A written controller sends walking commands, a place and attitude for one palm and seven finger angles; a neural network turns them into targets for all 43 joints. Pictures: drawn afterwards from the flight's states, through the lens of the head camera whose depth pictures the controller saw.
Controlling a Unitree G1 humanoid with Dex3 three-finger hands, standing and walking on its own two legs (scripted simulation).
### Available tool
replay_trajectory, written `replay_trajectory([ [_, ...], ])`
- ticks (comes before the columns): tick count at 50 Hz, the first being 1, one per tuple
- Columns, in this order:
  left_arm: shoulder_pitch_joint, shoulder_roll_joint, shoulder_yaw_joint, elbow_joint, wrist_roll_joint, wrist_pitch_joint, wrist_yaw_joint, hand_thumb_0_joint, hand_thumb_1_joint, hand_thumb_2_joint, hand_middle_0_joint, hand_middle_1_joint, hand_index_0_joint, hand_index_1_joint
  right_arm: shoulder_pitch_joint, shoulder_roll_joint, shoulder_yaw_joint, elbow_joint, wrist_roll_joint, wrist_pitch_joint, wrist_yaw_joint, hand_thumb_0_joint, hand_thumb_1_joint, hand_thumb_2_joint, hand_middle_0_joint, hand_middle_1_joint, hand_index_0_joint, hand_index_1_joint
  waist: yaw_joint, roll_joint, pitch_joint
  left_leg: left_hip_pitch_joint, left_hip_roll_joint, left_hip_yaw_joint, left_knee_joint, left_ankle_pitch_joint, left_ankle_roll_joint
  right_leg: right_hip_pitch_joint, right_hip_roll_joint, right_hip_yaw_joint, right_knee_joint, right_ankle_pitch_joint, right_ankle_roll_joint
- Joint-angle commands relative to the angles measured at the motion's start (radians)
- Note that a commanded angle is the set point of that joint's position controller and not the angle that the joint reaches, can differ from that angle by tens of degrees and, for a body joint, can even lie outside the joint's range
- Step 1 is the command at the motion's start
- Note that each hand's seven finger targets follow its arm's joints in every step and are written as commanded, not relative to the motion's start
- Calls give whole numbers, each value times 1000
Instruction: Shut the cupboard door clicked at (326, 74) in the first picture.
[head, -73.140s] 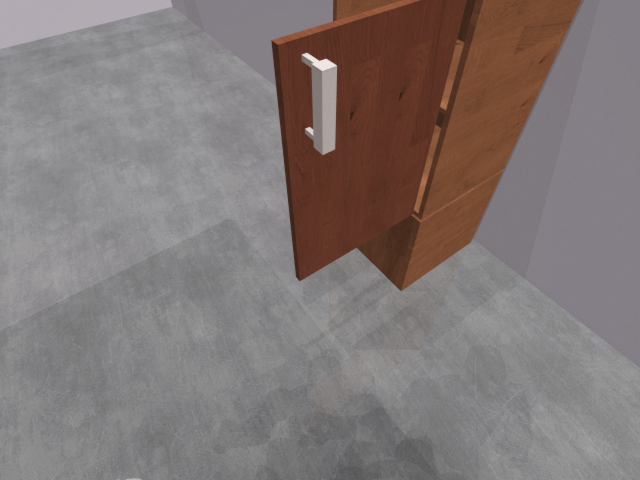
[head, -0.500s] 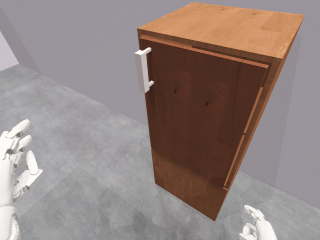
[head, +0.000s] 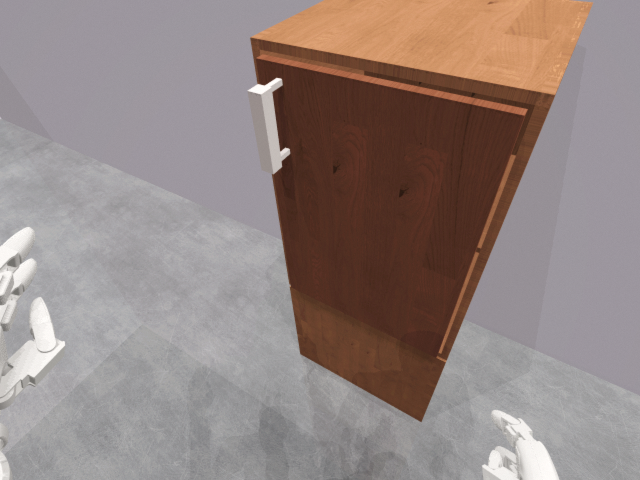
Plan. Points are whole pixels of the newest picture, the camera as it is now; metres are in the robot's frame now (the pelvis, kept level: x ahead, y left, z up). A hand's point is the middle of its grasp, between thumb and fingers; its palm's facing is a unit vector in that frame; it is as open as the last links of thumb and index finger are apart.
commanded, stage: step back with the hand held close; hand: left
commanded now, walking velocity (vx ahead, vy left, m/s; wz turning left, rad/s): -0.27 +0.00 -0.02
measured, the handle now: (273, 126) +0.61 +0.13 +0.15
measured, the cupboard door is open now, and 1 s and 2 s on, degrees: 0 0 0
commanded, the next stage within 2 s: stop stepping back and stand still in 1.08 s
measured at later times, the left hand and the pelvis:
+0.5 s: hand out of the picture +0.13 +0.28 +0.16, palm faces +0.45 -0.78 -0.44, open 7.4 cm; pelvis -0.07 +0.01 -0.01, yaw +0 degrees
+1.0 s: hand out of the picture +0.05 +0.26 +0.17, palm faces +0.45 -0.77 -0.46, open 7.4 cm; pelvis -0.14 +0.00 -0.02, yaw +2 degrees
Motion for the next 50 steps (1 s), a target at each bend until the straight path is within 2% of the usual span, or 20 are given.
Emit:
replay_trajectory([
  [1, 2, 220, 146, -212, -9, -56, 32, 0, 900, 900, -200, -300, -200, -300, -86, -104, -49, -186, 10, -18, -22, 0, -900, -900, 200, 300, 200, 300, -14, -64, -149, -5, 150, -117, -9, 493, -54, 40, -148, 139, 33, 418, -47],
  [8, -20, 261, 190, -247, 2, -71, 49, 0, 900, 900, -200, -300, -200, -300, -90, -119, -54, -208, 4, -12, -44, 0, -900, -900, 200, 300, 200, 300, -4, 1, -114, -164, 202, -177, -132, 298, -16, 75, -70, 113, 94, 213, -1],
  [11, -32, 224, 167, -234, 11, -78, 49, 0, 900, 900, -200, -300, -200, -300, -76, -116, -51, -210, 2, -21, -44, 0, -900, -900, 200, 300, 200, 300, -10, 6, -75, -296, 220, -199, -177, 112, 10, 121, -55, 115, 129, 144, 7],
  [15, -42, 216, 170, -219, 31, -93, 52, 0, 900, 900, -200, -300, -200, -300, -62, -119, -52, -211, 2, -34, -39, 0, -900, -900, 200, 300, 200, 300, -20, -35, -34, -464, 196, -199, -171, -232, 35, 153, -83, 167, 103, 46, -4],
  [17, -41, 214, 172, -214, 41, -104, 58, 0, 900, 900, -200, -300, -200, -300, -52, -118, -53, -209, -1, -43, -35, 0, -900, -900, 200, 300, 200, 300, -25, -68, -14, -489, 168, -190, -123, -313, 34, 105, -110, 211, 43, -53, -19],
  [20, -51, 229, 173, -254, 44, -124, 69, 0, 900, 900, -200, -300, -200, -300, -51, -112, -50, -198, -7, -55, -31, 0, -900, -900, 200, 300, 200, 300, -30, -90, -13, -399, 140, -177, -40, -270, 12, -31, -160, 266, -47, -184, -52],
  [22, -58, 237, 176, -283, 44, -138, 78, 0, 900, 900, -200, -300, -200, -300, -48, -111, -46, -189, -10, -67, -31, 0, -900, -900, 200, 300, 200, 300, -33, -69, -18, -349, 137, -180, -43, -241, 8, -82, -152, 248, -56, -197, -53],
  [23, -58, 267, 206, -290, 46, -144, 83, 0, 900, 900, -200, -300, -200, -300, -50, -122, -49, -185, -13, -73, -37, 0, -900, -900, 200, 300, 200, 300, -31, -40, -30, -356, 152, -193, -81, -248, 10, -59, -128, 215, -32, -185, -41],
  [27, -61, 229, 204, -300, 58, -168, 79, 0, 900, 900, -200, -300, -200, -300, -46, -126, -48, -183, -17, -106, -46, 0, -900, -900, 200, 300, 200, 300, -22, 121, -44, -579, 269, -322, -309, -389, 60, 209, 15, 88, 244, 17, 18],
  [32, -32, 203, 190, -253, 45, -184, 51, 0, 900, 900, -200, -300, -200, -300, -41, -118, -53, -158, -24, -124, -35, 0, -900, -900, 200, 300, 200, 300, -21, 45, -18, -505, 268, -304, -252, -162, 58, 171, 29, 116, 203, 97, 14],
  [34, -40, 198, 169, -263, 33, -192, 41, 0, 900, 900, -200, -300, -200, -300, -55, -112, -52, -142, -24, -128, -26, 0, -900, -900, 200, 300, 200, 300, -20, -1, -73, -377, 251, -265, -190, 79, 36, 119, 15, 126, 159, 152, 12],
  [36, -47, 208, 165, -299, 26, -194, 39, 0, 900, 900, -200, -300, -200, -300, -61, -116, -56, -134, -23, -129, -20, 0, -900, -900, 200, 300, 200, 300, -16, 56, -177, -258, 254, -222, -148, 263, 23, 106, 7, 135, 167, 178, 13],
  [38, -4, 239, 199, -310, 19, -187, 38, 0, 900, 900, -200, -300, -200, -300, -68, -114, -63, -133, -20, -130, -14, 0, -900, -900, 200, 300, 200, 300, -8, 45, -231, -215, 265, -219, -145, 249, 29, 97, 20, 128, 181, 109, 18],
  [40, 7, 235, 203, -328, 16, -181, 34, 0, 900, 900, -200, -300, -200, -300, -85, -107, -58, -145, -20, -120, -11, 0, -900, -900, 200, 300, 200, 300, -12, 44, -205, -328, 280, -227, -163, 102, 45, 142, 17, 138, 203, 74, 18],
  [43, -2, 282, 266, -318, 32, -177, 38, 0, 900, 900, -200, -300, -200, -300, -87, -112, -63, -158, -20, -102, -13, 0, -900, -900, 200, 300, 200, 300, -23, 1, -117, -544, 226, -197, -139, -325, 36, 164, -34, 236, 156, -4, -17],
  [44, -21, 251, 234, -309, 36, -176, 38, 0, 900, 900, -200, -300, -200, -300, -84, -95, -59, -166, -19, -96, -14, 0, -900, -900, 200, 300, 200, 300, -30, -46, -74, -531, 181, -170, -65, -363, 10, 64, -82, 308, 67, -118, -45],
  [46, -45, 269, 223, -292, 38, -177, 54, 0, 900, 900, -200, -300, -200, -300, -70, -71, -56, -157, -27, -89, -11, 0, -900, -900, 200, 300, 200, 300, -36, -150, -18, -356, 94, -108, 175, -246, -54, -242, -242, 489, -161, -328, -123],
  [47, -52, 265, 204, -278, 37, -173, 65, 0, 900, 900, -200, -300, -200, -300, -51, -59, -54, -136, -27, -84, -6, 0, -900, -900, 200, 300, 200, 300, -42, -234, -23, -222, 58, -78, 339, -151, -78, -376, -329, 524, -241, -324, -160],
  [48, -61, 287, 223, -285, 38, -173, 77, 0, 900, 900, -200, -300, -200, -300, -48, -64, -63, -125, -27, -80, -3, 0, -900, -900, 200, 300, 200, 300, -43, -258, -54, -159, 49, -79, 441, -132, -80, -408, -363, 513, -262, -207, -180],
  [50, -67, 265, 189, -285, 41, -162, 79, 0, 900, 900, -200, -300, -200, -300, -64, -45, -46, -129, -29, -75, -9, 0, -900, -900, 200, 300, 200, 300, -41, -221, -39, -189, 75, -88, 414, -157, -72, -340, -324, 407, -194, -57, -151],
])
